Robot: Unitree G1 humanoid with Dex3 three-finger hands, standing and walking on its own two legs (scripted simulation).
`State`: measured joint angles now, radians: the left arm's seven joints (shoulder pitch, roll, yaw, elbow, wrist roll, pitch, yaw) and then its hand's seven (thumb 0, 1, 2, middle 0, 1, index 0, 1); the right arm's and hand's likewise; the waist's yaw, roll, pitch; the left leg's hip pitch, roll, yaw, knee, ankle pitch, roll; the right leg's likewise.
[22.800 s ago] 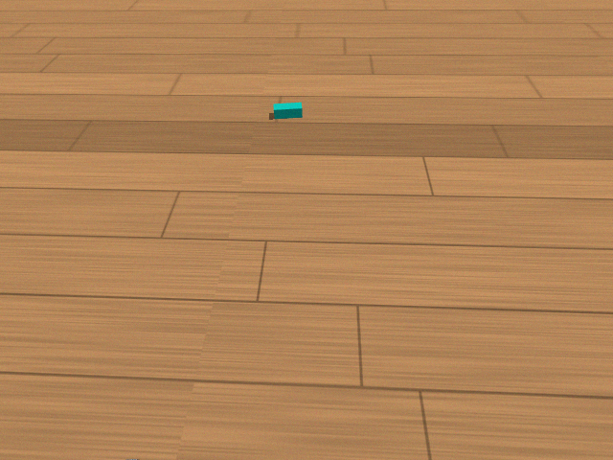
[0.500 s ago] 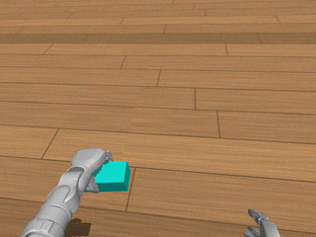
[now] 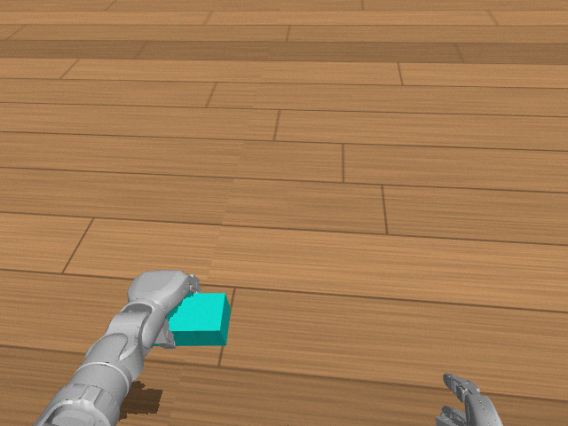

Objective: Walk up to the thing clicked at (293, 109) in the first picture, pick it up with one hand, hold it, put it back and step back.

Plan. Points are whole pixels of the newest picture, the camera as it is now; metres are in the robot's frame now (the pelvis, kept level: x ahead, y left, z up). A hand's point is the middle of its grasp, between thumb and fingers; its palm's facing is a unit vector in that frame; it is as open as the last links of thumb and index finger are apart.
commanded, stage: crouch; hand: left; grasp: from above
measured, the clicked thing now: (177, 319) +0.30 +0.21 -0.10
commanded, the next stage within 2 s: lower in 1.70 s
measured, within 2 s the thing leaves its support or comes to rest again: neither
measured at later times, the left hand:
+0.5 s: hand (206, 324) +0.37 +0.22 -0.31, palm faces -0.42 +0.04 -0.90, open 9.5 cm
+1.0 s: hand (223, 333) +0.41 +0.22 -0.49, palm faces -0.45 +0.01 -0.89, open 9.5 cm
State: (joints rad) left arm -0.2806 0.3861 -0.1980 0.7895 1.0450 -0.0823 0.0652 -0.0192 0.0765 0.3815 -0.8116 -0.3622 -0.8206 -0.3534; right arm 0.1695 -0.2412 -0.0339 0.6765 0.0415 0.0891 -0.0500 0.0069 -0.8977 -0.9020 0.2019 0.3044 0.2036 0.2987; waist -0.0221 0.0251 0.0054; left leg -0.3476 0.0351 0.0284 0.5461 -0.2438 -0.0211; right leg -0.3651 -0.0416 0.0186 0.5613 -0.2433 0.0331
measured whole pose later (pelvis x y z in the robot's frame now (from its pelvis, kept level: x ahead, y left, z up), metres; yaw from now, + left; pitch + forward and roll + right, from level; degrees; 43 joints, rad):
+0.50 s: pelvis -0.04 +0.01 -0.18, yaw +0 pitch +30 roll -2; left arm -0.70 0.41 -0.08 1.23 1.17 -0.04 0.38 -0.02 0.06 0.39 -0.83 -0.35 -0.83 -0.34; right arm 0.26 -0.24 -0.08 0.76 -0.05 0.01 -0.02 0.00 -0.90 -0.90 0.20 0.30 0.20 0.30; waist -0.16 0.05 -0.18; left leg -1.50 0.05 -0.03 1.56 -0.57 -0.01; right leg -1.48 -0.02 0.02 1.52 -0.55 0.05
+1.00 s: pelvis -0.05 +0.00 -0.33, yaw -2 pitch +38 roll -4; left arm -0.90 0.53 0.00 1.33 1.21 -0.08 0.37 -0.03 0.08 0.38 -0.81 -0.37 -0.81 -0.36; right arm 0.15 -0.24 -0.02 0.72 -0.11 -0.06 0.07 0.00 -0.90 -0.90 0.20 0.30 0.21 0.30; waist -0.22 0.03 -0.15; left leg -2.04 0.02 -0.10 2.06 -0.68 -0.03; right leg -2.01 -0.02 0.00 2.01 -0.67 0.05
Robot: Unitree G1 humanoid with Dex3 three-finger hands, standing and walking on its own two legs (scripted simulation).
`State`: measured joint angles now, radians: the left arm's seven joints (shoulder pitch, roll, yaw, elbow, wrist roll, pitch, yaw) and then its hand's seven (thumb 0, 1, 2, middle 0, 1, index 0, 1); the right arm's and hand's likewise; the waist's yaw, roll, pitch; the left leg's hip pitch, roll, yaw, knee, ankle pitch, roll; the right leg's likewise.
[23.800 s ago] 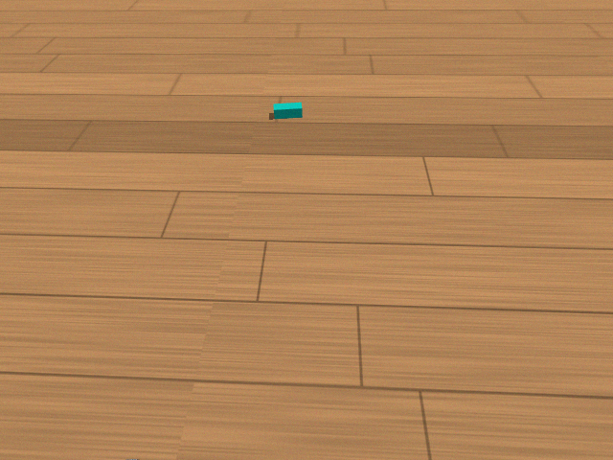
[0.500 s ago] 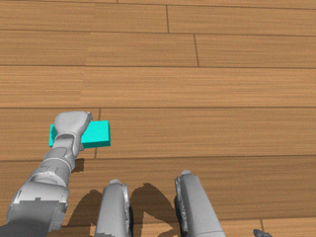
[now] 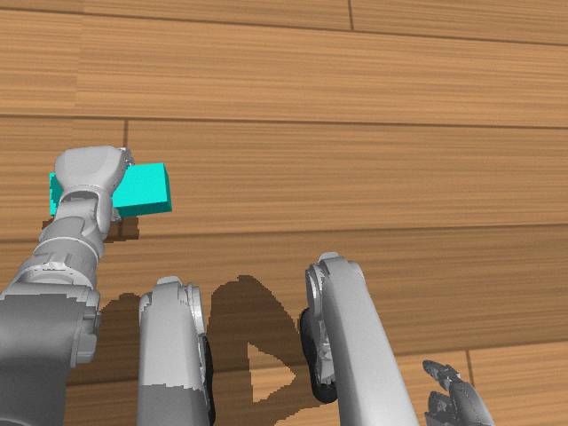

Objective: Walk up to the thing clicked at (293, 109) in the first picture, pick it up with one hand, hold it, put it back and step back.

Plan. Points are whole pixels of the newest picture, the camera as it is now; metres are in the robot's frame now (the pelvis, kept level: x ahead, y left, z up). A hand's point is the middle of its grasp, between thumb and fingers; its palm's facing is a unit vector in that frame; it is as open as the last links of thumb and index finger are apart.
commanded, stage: crouch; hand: left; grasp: from above
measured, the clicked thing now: (115, 193) +0.47 +0.22 -0.20
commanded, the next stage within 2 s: lower in 0.70 s
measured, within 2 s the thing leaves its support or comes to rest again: rests again in 2.00 s
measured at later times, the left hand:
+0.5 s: hand (121, 197) +0.47 +0.22 -0.23, palm faces -0.46 -0.01 -0.89, open 9.5 cm
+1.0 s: hand (127, 200) +0.48 +0.23 -0.28, palm faces -0.48 -0.01 -0.88, open 9.5 cm
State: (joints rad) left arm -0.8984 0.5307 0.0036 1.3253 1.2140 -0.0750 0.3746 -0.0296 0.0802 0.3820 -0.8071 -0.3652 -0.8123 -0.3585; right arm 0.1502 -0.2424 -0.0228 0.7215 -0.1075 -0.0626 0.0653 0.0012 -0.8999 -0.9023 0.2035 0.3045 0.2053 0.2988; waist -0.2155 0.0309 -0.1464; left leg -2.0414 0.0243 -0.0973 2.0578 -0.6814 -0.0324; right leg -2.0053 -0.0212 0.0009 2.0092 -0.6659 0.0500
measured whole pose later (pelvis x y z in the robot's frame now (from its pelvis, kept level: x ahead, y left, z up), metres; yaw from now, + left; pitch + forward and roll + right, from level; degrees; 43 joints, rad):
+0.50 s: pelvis -0.01 +0.00 -0.07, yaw -2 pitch +36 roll -5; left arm -1.01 0.63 0.04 1.46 1.26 -0.14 0.39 -0.03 0.09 0.39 -0.78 -0.39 -0.78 -0.38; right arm 0.18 -0.26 0.01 0.74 -0.13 -0.05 0.11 0.00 -0.90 -0.90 0.20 0.30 0.20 0.30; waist -0.26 0.02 -0.08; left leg -2.22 0.02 -0.13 2.27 -0.68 -0.04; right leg -2.18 0.00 0.00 2.21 -0.65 0.06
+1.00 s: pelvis -0.01 +0.00 -0.10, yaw -3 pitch +34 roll -7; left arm -1.06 0.69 0.04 1.57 1.28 -0.16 0.42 -0.03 0.08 0.39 -0.77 -0.43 -0.77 -0.42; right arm 0.18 -0.27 0.07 0.74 -0.16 -0.08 0.14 0.00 -0.91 -0.90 0.20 0.30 0.20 0.30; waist -0.29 0.01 -0.03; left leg -2.32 0.00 -0.16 2.39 -0.68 -0.03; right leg -2.26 0.01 -0.01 2.30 -0.65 0.06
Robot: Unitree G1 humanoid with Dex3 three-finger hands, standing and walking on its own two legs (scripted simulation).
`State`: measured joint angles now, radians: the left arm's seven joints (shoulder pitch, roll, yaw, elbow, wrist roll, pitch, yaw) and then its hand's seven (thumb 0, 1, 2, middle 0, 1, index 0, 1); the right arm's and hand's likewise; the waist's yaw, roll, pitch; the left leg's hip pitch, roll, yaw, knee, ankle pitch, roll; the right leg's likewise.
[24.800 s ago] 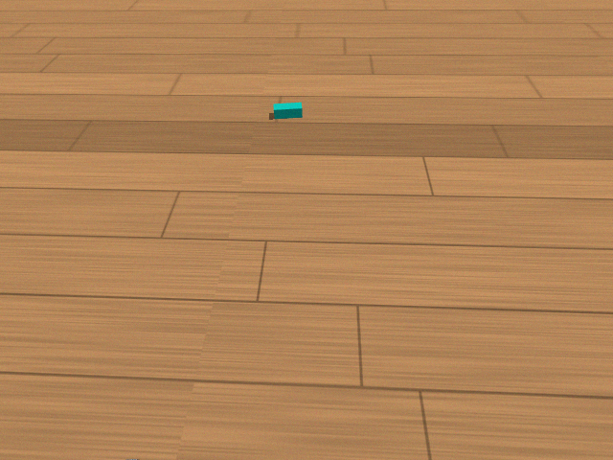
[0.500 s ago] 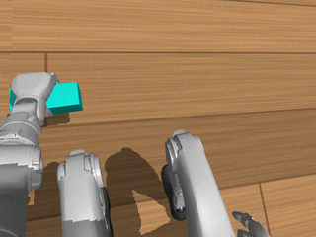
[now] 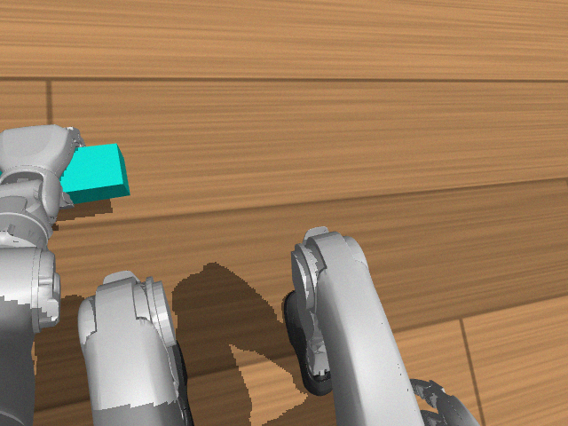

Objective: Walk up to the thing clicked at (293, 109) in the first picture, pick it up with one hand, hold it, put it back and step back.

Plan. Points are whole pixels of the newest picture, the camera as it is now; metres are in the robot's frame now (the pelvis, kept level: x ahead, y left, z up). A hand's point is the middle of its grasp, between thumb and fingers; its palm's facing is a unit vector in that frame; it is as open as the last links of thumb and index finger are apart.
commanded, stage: lower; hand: left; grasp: from above
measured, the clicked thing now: (65, 178) +0.49 +0.25 -0.21
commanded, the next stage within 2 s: rest in 0.14 s
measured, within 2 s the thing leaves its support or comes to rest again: rests again in 1.00 s
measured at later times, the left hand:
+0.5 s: hand (70, 182) +0.48 +0.25 -0.23, palm faces -0.48 -0.06 -0.88, open 9.5 cm
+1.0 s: hand (75, 184) +0.49 +0.25 -0.26, palm faces -0.46 -0.08 -0.89, open 9.5 cm
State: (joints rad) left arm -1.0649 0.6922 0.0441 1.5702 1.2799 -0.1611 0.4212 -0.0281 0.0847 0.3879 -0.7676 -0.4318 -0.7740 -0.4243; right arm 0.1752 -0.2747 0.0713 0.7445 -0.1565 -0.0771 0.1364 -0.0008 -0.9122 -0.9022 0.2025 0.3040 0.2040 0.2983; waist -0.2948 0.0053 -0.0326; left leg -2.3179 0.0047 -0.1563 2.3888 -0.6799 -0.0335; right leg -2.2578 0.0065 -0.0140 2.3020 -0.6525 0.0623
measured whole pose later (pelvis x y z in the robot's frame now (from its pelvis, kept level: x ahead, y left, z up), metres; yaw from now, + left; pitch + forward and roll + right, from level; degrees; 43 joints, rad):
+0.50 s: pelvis +0.01 +0.00 -0.02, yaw -2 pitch +34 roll -9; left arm -1.06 0.77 0.10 1.61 1.30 -0.18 0.50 -0.03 0.08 0.40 -0.76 -0.43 -0.77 -0.42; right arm 0.15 -0.28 0.12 0.73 -0.20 -0.12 0.19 0.00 -0.91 -0.90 0.20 0.30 0.20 0.30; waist -0.33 -0.03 0.05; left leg -2.36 0.00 -0.20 2.48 -0.72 -0.04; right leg -2.30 0.02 -0.04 2.37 -0.67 0.07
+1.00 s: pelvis +0.01 +0.00 -0.03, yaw -4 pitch +31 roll -11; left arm -1.07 0.85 0.14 1.69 1.32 -0.19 0.58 -0.02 0.09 0.38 -0.78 -0.39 -0.79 -0.38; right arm 0.13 -0.31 0.17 0.72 -0.24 -0.16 0.24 0.00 -0.91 -0.90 0.20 0.30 0.20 0.30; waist -0.38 -0.06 0.10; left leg -2.36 0.00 -0.23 2.53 -0.73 -0.04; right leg -2.28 0.03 -0.07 2.38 -0.67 0.07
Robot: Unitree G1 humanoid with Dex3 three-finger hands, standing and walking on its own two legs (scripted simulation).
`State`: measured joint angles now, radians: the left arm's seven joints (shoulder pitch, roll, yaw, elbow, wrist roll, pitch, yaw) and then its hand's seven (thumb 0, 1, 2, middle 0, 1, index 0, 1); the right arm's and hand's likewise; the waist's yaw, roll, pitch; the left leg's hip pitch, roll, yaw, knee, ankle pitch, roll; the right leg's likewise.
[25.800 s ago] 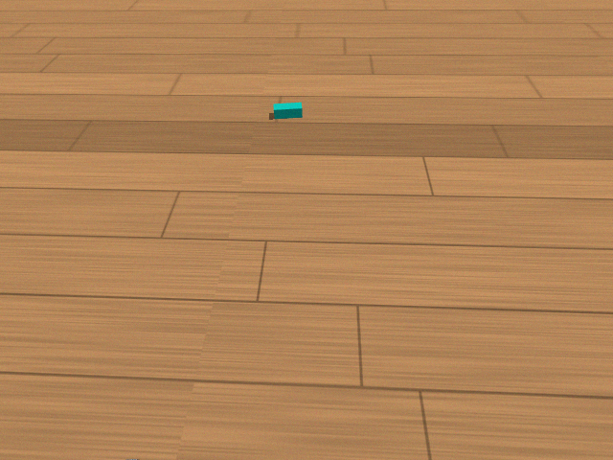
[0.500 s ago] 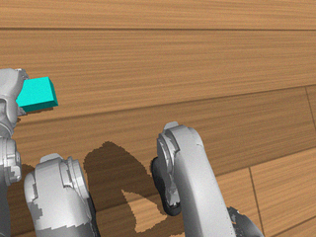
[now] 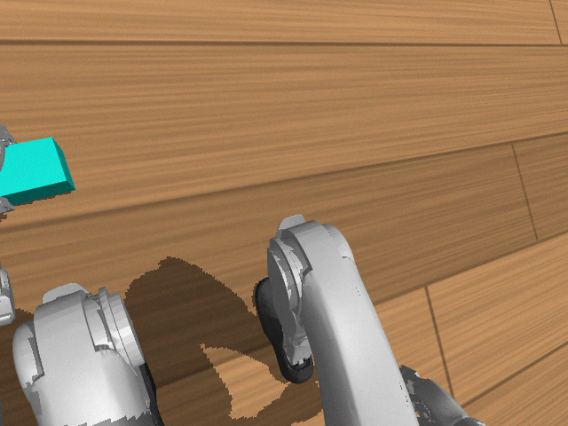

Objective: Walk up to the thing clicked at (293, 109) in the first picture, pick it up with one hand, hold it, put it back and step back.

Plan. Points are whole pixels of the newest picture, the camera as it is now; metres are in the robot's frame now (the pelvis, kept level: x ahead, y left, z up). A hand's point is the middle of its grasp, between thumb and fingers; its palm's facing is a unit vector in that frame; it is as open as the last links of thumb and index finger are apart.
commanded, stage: rest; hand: left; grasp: from above
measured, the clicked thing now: out of the picture +0.47 +0.27 -0.26
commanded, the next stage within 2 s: open in 0.52 s
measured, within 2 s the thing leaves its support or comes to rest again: neither
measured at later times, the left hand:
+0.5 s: hand out of the picture +0.46 +0.28 -0.24, palm faces -0.45 -0.12 -0.89, open 9.5 cm
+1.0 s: hand out of the picture +0.46 +0.28 -0.24, palm faces -0.44 -0.11 -0.89, open 10.8 cm
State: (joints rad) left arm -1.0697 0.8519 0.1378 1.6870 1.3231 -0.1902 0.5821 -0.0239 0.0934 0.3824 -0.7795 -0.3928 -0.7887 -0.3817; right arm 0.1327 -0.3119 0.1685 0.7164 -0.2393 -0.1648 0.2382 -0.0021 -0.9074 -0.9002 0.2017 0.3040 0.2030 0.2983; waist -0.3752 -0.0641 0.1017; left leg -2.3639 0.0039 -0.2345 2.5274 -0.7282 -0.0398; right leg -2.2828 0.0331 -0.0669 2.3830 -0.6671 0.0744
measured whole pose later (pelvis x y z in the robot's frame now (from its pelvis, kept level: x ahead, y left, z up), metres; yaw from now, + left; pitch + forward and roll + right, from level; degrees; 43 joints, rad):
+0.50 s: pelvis -0.01 +0.01 +0.00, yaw -2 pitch +29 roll -13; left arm -1.10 0.92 0.12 1.78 1.33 -0.19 0.62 -0.02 0.09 0.38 -0.80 -0.37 -0.81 -0.36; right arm 0.14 -0.33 0.23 0.71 -0.26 -0.22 0.27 0.00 -0.91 -0.90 0.20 0.30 0.20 0.30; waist -0.41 -0.08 0.14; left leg -2.36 0.01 -0.26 2.55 -0.72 -0.02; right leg -2.26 0.05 -0.09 2.37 -0.65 0.07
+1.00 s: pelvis -0.01 +0.01 +0.00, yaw -3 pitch +28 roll -14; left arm -1.11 0.96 0.11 1.79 1.33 -0.21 0.65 0.00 -0.08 0.69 -0.56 -0.63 -0.55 -0.65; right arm 0.12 -0.34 0.27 0.69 -0.28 -0.25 0.28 0.00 -0.90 -0.90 0.20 0.30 0.20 0.30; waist -0.42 -0.11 0.17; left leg -2.35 0.01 -0.28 2.56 -0.72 -0.03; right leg -2.25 0.05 -0.10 2.37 -0.64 0.08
